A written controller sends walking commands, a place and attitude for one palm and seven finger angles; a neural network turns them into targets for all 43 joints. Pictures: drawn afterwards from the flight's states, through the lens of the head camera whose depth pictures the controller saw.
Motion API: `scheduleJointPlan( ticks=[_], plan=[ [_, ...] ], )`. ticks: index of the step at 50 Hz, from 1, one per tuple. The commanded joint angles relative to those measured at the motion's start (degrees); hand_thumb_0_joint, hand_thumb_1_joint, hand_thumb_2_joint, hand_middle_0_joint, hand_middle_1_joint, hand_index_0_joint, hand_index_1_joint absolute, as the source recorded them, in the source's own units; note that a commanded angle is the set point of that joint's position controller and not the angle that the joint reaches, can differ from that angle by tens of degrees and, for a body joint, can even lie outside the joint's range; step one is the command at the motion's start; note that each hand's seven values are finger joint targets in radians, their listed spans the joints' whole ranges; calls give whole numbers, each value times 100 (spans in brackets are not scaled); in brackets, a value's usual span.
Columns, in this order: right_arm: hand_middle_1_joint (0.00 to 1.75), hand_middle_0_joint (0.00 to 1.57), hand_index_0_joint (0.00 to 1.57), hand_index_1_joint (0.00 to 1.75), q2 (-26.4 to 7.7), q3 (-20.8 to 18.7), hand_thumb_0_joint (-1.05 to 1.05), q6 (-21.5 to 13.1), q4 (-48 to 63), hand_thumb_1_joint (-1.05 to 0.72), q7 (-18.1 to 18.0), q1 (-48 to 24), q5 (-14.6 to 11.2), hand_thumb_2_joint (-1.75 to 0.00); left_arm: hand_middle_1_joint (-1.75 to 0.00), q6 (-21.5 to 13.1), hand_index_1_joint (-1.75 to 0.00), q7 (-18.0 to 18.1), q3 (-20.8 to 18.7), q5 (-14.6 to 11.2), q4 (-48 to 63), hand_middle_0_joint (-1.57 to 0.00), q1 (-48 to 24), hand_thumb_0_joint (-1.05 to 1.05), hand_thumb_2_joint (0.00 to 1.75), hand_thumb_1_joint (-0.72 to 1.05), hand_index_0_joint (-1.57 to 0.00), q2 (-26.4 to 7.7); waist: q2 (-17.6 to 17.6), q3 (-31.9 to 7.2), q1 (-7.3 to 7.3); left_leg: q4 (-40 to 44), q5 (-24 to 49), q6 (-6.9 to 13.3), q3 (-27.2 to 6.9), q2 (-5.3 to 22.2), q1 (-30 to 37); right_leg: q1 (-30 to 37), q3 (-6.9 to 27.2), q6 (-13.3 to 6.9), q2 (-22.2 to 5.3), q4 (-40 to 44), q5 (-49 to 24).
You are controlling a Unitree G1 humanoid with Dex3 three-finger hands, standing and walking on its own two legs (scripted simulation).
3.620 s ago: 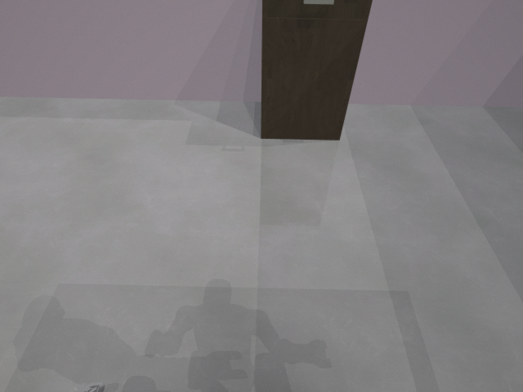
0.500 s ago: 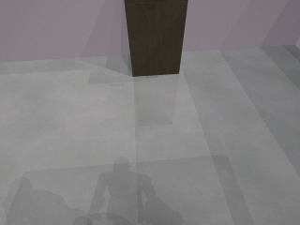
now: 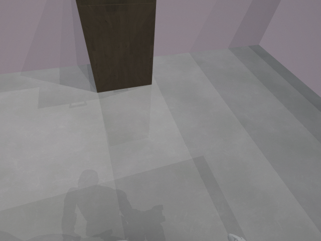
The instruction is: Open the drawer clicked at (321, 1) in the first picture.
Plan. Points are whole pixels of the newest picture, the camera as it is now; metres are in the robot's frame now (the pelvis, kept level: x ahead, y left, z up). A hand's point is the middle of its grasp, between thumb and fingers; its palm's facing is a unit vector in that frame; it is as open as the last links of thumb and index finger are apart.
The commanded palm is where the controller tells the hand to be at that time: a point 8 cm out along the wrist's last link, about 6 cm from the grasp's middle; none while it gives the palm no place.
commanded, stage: walk to a spot facing it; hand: left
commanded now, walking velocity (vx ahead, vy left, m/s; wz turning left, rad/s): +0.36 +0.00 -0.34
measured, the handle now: out of the picture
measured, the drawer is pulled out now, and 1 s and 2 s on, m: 0.00 0.00 0.00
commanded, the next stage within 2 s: turn to face it in 1.28 s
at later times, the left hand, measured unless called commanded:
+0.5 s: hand (142, 164) +0.38 +0.09 -0.16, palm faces -0.23 -0.96 -0.17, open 7.3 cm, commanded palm none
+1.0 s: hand (134, 137) +0.49 +0.14 -0.17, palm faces -0.18 -0.97 -0.15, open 7.3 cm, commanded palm none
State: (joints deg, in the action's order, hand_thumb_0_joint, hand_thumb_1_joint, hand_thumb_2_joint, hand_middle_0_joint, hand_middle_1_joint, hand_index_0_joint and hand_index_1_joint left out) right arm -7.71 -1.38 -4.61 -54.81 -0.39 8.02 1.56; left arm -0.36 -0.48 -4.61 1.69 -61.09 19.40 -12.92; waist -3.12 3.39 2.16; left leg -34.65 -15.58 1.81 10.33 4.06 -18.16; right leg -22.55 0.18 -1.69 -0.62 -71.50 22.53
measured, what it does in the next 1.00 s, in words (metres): walks ahead: right foot, then left foot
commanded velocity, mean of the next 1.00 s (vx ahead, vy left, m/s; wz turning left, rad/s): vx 0.37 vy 0.00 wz -0.21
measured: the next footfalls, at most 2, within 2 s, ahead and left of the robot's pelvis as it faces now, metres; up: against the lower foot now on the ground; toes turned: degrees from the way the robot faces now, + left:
right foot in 0.40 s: +0.29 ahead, -0.15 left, +0.00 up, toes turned -17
left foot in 0.82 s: +0.52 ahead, +0.05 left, +0.00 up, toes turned -1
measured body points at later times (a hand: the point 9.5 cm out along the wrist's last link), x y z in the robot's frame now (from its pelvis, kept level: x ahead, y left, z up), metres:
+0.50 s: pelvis +0.22 -0.05 +0.00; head +0.26 -0.06 +0.44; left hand +0.39 +0.14 -0.14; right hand +0.07 -0.24 -0.15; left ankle +0.11 +0.10 -0.63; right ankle +0.25 -0.14 -0.73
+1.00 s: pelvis +0.46 -0.04 +0.01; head +0.46 -0.02 +0.46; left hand +0.50 +0.19 -0.16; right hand +0.44 -0.28 -0.13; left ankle +0.48 +0.05 -0.73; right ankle +0.39 -0.16 -0.63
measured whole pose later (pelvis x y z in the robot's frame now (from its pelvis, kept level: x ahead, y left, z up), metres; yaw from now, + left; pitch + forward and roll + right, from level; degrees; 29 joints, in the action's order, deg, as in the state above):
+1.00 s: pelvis +0.46 -0.04 +0.01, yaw -15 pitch -2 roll -1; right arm -8.9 -1.9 -4.6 -58.9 -0.5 14.7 1.8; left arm 0.0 -1.2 -3.8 1.7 -62.9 17.9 -11.1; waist -2.1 1.4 0.9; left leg -28.4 -15.6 1.6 13.3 4.8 -11.0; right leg -27.3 -2.6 -0.7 -4.3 -68.1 17.9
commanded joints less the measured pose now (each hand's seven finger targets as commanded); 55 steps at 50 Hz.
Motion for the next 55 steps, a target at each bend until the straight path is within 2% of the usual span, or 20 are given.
scheduleJointPlan(
  ticks=[1,8,14,16,18,19,20,21,22,24,27,35,38,39,40,41,42,45,48,55],
  plan=[
    [30,20,20,30,-745,-197,0,-76,-68,-90,-101,716,-28,-90,-30,50,-30,-138,-25,52,492,-20,247,0,90,90,-20,98,1025,96,-18,2472,-288,424,-1169,1462,67,-933,65,118,-564,-84,-764],
    [30,20,20,30,-891,-251,0,-116,-374,-90,-88,1480,-22,-90,-30,87,-30,-221,17,79,974,-20,-1082,0,90,90,-20,65,667,266,-307,2533,794,584,-556,1451,1206,-1682,-228,305,-739,1657,-1425],
    [30,20,20,30,-942,-221,0,-25,-684,-90,-70,2153,53,-90,-30,-10,-30,-210,106,33,1154,-20,-2051,0,90,90,-20,85,930,377,-647,2105,2303,467,-84,1507,1892,-1185,-721,81,-416,3157,-1097],
    [30,20,20,30,-1035,-213,0,1,-724,-90,-77,2141,54,-90,-30,-56,-30,-200,102,27,1104,-20,-1874,0,90,90,-20,30,972,211,-499,1639,3404,399,139,1533,2077,-678,-899,-79,-205,3518,-808],
    [30,20,20,30,-1137,-204,0,31,-727,-90,-76,2029,-1,-90,-30,-155,-30,-158,36,47,728,-20,-771,0,90,90,-20,-178,894,-448,23,114,4609,155,428,1301,1848,1035,-1154,-278,180,4152,-1045],
    [30,20,20,30,-1060,-192,0,26,-663,-90,-12,1932,-63,-90,-30,-229,-30,-94,-65,61,435,-20,185,0,90,90,-20,-576,441,-1041,480,-1206,3730,-54,577,1149,706,2711,-559,-510,-307,4244,-1456],
    [30,20,20,30,-641,-115,0,-21,-458,-90,-2,2057,-149,-90,-30,-283,-30,4,-256,31,239,-20,924,0,90,90,-20,-1283,-801,-1839,607,-3154,-357,-364,610,325,-1224,4456,1951,-1225,-2103,4501,-2031],
    [30,20,20,30,-737,-134,0,-31,-333,-90,-34,1670,-164,-90,-30,-250,-30,35,-272,-113,141,-20,1041,0,90,90,-20,-1545,-670,-1916,614,-4197,-1752,-314,-161,110,-1793,4314,2764,-1602,-2603,5032,-2740],
    [30,20,20,30,-730,-180,0,-19,-300,-90,-28,1298,-130,-90,-30,-260,-30,49,-229,-122,248,-20,669,0,90,90,-20,-1390,-497,-1435,548,-4521,-1360,-283,-660,331,-2001,3568,2475,-1444,-2439,5192,-2511],
    [30,20,20,30,-633,-202,0,92,-335,-90,-15,1023,-60,-90,-30,-279,-30,102,-69,-113,366,-20,-181,0,90,90,-20,-754,318,-259,75,-4037,-609,-277,-887,730,-1823,1848,1512,-1098,-2013,5565,-1857],
    [30,20,20,30,-318,-176,0,285,-546,-90,29,1650,-1,-90,-30,-375,-30,120,48,-33,358,-20,-534,0,90,90,-20,-401,-172,-143,-445,-3031,-308,-415,-637,731,-1114,768,459,-809,-1501,5849,-1794],
    [30,20,20,30,-396,-189,0,173,-32,-90,217,442,-14,-90,-30,-400,-30,68,25,-16,183,-20,-124,0,90,90,-20,-551,-522,168,-155,-650,260,-354,-315,427,-858,1067,412,-737,-1333,5845,-1208],
    [30,20,20,30,-590,-213,0,120,-15,-90,207,420,-17,-90,-30,-368,-30,69,6,-30,123,-20,-63,0,90,90,-20,-644,-282,290,-290,-30,286,-272,-97,242,-200,1091,377,-629,-1315,5484,-1558],
    [30,20,20,30,-714,-253,0,87,-147,-90,174,875,-9,-90,-30,-358,-30,71,-5,-37,130,-20,-128,0,90,90,-20,-658,76,96,-539,323,346,-236,-49,111,604,855,212,-531,-1148,4843,-1864],
    [30,20,20,30,-1040,-325,0,43,-393,-90,114,1703,32,-90,-30,-351,-30,52,7,-60,186,-20,-171,0,90,90,-20,-531,662,-322,-888,746,195,-91,-469,338,1719,470,-128,-335,-763,3512,-2184],
    [30,20,20,30,-1742,-479,0,11,-547,-90,57,2429,137,-90,-30,-327,-30,-5,44,-130,305,-20,48,0,90,90,-20,-165,2196,-828,-1024,1496,-204,429,-2501,1830,2711,-669,-763,-6,-9,1524,-461],
    [30,20,20,30,-1831,-450,0,71,-637,-90,15,2637,78,-90,-30,-360,-30,6,79,-92,470,-20,-189,0,90,90,-20,-254,2462,-888,-1067,2186,-567,716,-3534,2406,2736,-1314,-283,-20,164,342,968],
    [30,20,20,30,-1093,-244,0,22,-335,-90,-47,1437,27,-90,-30,-277,-30,-82,32,-22,355,-20,-563,0,90,90,-20,-186,949,161,-587,2392,-579,576,-2295,2071,1233,-1554,63,14,-588,-200,-184],
    [30,20,20,30,-870,-199,0,-47,-326,-90,-71,1094,-16,-90,-30,-68,-30,-94,43,10,199,-20,-96,0,90,90,-20,73,1033,211,-202,2531,-36,382,-999,1600,628,-1097,-53,152,-686,257,-708],
    [30,20,20,30,-717,-257,0,-58,-652,-90,-64,1663,-30,-90,-30,-7,-30,-132,34,17,556,-20,-946,0,90,90,-20,237,896,465,-339,2624,923,453,-142,1434,1232,-1416,-462,296,-805,2159,-1411]
  ],
)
